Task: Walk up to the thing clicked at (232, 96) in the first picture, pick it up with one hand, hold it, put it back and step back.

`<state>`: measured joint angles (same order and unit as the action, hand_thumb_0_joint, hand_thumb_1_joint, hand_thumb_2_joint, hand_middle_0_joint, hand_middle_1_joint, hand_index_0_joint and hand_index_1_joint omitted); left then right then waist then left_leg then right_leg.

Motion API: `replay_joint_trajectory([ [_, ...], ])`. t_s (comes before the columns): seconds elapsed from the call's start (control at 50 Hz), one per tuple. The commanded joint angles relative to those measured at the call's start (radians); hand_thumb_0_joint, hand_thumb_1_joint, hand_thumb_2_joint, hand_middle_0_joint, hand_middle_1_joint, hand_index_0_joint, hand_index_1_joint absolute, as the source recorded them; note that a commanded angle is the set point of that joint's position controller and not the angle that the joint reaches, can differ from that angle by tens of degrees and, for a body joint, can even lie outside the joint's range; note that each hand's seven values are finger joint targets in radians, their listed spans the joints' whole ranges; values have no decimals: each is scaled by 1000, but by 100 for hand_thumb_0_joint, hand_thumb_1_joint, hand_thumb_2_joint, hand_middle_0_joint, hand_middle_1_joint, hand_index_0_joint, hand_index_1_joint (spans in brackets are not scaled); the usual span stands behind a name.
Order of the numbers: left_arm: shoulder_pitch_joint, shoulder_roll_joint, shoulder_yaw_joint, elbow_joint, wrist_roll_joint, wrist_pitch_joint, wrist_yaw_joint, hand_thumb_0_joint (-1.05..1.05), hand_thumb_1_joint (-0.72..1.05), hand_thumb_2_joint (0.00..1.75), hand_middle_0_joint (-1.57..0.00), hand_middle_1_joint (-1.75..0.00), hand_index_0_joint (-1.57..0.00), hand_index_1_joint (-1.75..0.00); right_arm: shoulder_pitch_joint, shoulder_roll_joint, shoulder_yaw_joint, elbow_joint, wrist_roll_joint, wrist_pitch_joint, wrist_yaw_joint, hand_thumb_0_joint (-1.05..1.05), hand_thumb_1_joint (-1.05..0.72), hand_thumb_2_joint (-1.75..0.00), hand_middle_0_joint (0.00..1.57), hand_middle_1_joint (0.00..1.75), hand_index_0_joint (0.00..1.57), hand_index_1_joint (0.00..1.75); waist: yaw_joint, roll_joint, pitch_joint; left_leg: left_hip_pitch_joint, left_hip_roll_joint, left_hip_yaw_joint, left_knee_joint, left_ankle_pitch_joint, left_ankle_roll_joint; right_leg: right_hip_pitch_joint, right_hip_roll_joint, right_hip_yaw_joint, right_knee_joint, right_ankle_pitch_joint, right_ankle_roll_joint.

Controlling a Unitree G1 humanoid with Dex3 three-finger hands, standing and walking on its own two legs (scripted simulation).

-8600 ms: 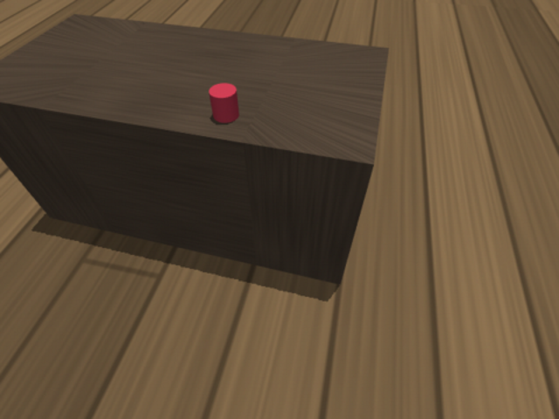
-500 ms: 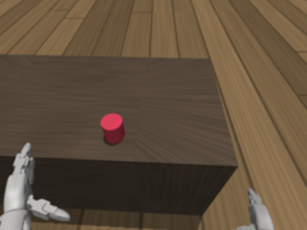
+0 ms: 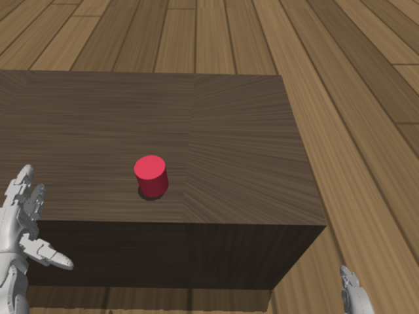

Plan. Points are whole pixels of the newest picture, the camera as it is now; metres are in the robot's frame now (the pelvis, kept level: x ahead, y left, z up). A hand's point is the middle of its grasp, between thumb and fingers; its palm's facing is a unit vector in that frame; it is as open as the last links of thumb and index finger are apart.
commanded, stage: go down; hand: left
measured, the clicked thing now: (152, 176) +0.46 +0.17 -0.08
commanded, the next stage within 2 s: none
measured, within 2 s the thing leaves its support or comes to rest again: neither
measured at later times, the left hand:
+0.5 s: hand (39, 190) +0.32 +0.33 +0.07, palm faces +0.17 -0.98 +0.01, open 17.7 cm
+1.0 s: hand (38, 178) +0.34 +0.34 +0.07, palm faces +0.17 -0.99 +0.01, open 17.6 cm
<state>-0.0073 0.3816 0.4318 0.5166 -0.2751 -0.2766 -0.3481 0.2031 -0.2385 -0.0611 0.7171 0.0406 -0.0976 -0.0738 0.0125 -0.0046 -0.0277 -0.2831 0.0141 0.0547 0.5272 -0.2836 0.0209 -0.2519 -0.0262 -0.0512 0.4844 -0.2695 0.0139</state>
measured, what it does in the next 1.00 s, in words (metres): stands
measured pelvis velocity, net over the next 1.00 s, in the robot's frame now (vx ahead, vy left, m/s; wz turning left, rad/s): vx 0.00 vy -0.01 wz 0.00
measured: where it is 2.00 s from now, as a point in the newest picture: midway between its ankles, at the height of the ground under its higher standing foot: outside the picture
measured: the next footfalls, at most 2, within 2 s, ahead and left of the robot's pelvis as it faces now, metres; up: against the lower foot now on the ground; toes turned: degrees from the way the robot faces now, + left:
none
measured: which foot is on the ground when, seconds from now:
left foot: down 0.00-1.00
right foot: down 0.00-1.00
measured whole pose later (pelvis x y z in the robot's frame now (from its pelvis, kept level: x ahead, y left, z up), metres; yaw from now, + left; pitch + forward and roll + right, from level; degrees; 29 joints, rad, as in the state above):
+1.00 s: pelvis +0.00 -0.01 -0.02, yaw +0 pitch +11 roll -2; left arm -0.39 0.66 0.60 0.97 -0.28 -0.30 -0.57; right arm 0.17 -0.24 0.01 0.69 0.02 -0.17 -0.10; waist -0.06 -0.02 -0.10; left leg -0.54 0.04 0.03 0.69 -0.34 0.01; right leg -0.49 -0.01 -0.07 0.62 -0.32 0.00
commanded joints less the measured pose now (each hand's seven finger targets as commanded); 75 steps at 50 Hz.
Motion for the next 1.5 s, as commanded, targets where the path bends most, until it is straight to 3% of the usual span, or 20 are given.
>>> replay_joint_trajectory([
  [0.0,-324,337,111,-234,-17,-102,-2,0,-58,4,-6,-3,-7,-3,-95,-193,-75,-125,-8,-59,-21,0,50,-6,5,5,5,5,-3,98,-208,108,15,-63,-68,318,-23,26,23,8,-33,220,-39],
  [0.08,-369,340,114,-94,-39,-106,-45,0,-61,3,-6,-4,-7,-4,-94,-136,-36,-43,-6,-61,-25,0,50,-6,5,5,5,5,-29,70,-141,48,3,-58,-60,234,-9,-15,17,11,-35,198,-37],
  [0.14,-389,371,125,19,-62,-102,-102,0,-61,4,-6,-5,-7,-4,-126,-171,-44,-62,-4,-75,-33,0,51,-6,5,5,5,5,-43,60,-173,39,-1,-58,-45,209,-3,-33,16,13,-26,194,-35],
  [0.24,-493,470,163,67,-74,-108,-167,0,-61,3,-6,-5,-7,-4,-113,-154,5,-89,-6,-89,-37,0,52,-5,5,5,5,5,-39,94,-254,56,-8,-60,-29,209,0,-30,14,13,-19,197,-37],
  [0.28,-512,508,178,80,-68,-109,-178,0,-61,3,-6,-4,-7,-4,-123,-175,-9,-108,-9,-97,-43,0,52,-5,5,5,5,5,-36,92,-272,52,-12,-57,-21,207,2,-39,13,18,-15,200,-37],
  [0.36,-526,501,177,188,-75,-102,-202,0,-61,4,-6,-4,-7,-4,-109,-163,11,-79,-12,-102,-43,0,52,-5,5,5,5,5,-37,95,-261,20,-6,-66,-9,216,-2,-77,19,13,1,189,-39],
  [0.44,-597,581,205,167,-53,-108,-190,0,-61,5,-6,-4,-6,-4,-120,-186,0,-129,-16,-109,-46,0,53,-5,5,5,5,5,-32,122,-298,39,2,-73,3,236,-8,-100,24,10,13,179,-45],
  [0.58,-603,568,185,240,-45,-102,-204,0,-61,6,-6,-4,-6,-5,-106,-175,6,-130,-17,-113,-46,0,52,-6,5,5,5,5,-46,133,-311,31,7,-76,37,299,-10,-136,28,8,37,208,-44],
  [0.7,-657,635,227,198,-42,-98,-199,0,-61,5,-6,-4,-6,-4,-69,-193,-10,-120,-19,-114,-49,0,52,-6,5,5,5,5,-51,157,-342,35,8,-75,53,281,-10,-158,31,7,43,197,-43],
  [0.78,-621,595,211,257,-43,-89,-211,0,-61,7,-5,-5,-5,-5,-62,-153,25,-129,-20,-119,-45,0,52,-6,5,5,5,5,-52,122,-353,16,9,-78,78,339,-5,-153,32,3,64,240,-41],
  [0.9,-715,665,230,203,-31,-98,-225,0,-58,7,-5,-4,-5,-4,-111,-213,-18,-174,-27,-126,-45,0,53,-6,5,5,5,5,-60,172,-419,71,24,-94,109,418,-17,-203,36,-2,89,244,-45],
  [0.94,-699,624,211,245,-35,-95,-231,0,-56,7,-5,-4,-5,-4,-84,-169,17,-157,-26,-126,-36,0,53,-6,5,5,5,5,-61,168,-387,42,28,-96,113,405,-20,-213,38,-4,96,228,-46],
  [1.0,-710,689,248,241,-29,-96,-228,0,-56,7,-5,-4,-5,-4,-54,-186,3,-153,-29,-123,-40,0,53,-6,5,5,5,5,-58,150,-396,12,17,-90,123,384,-10,-203,34,1,102,245,-44],
  [1.1,-676,661,234,326,-28,-78,-240,0,-58,7,-5,-4,-5,-4,-16,-171,18,-198,-25,-124,-41,0,53,-6,5,5,5,5,-75,120,-356,-37,0,-73,131,314,3,-215,28,7,106,242,-36],
  [1.18,-762,728,254,271,-17,-79,-239,0,-59,6,-6,-4,-5,-4,-31,-172,17,-220,-28,-128,-39,0,53,-6,5,5,5,5,-71,178,-390,-32,1,-76,149,311,0,-243,27,6,123,224,-39],
  [1.22,-746,686,229,342,-17,-70,-241,0,-58,6,-5,-3,-5,-4,-61,-192,3,-239,-29,-135,-41,0,53,-6,5,5,5,5,-85,139,-352,-73,4,-81,150,254,1,-260,30,5,128,185,-38],
  [1.3,-809,743,255,288,-14,-86,-241,0,-57,5,-6,-3,-5,-3,-75,-186,19,-274,-30,-139,-42,0,53,-6,5,5,5,5,-78,163,-423,-64,3,-83,181,259,4,-268,29,9,152,184,-37],
  [1.42,-756,733,240,393,-5,-72,-242,0,-60,5,-6,-5,-6,-5,8,-206,10,-292,-32,-133,-42,0,53,-6,5,5,5,5,-94,148,-426,-94,3,-86,209,249,3,-299,33,7,177,172,-38],
  [1.46,-828,804,277,287,-2,-84,-232,0,-57,6,-6,-5,-6,-5,36,-215,-2,-282,-33,-130,-41,0,54,-5,5,5,5,5,-82,222,-467,-46,11,-94,217,287,-10,-336,36,0,191,158,-44],
  [1.48,-818,769,257,332,2,-78,-234,0,-55,5,-6,-4,-6,-4,18,-202,7,-313,-33,-134,-36,0,54,-5,5,5,5,5,-88,210,-456,-54,15,-99,223,287,-12,-346,39,-3,192,148,-44],
])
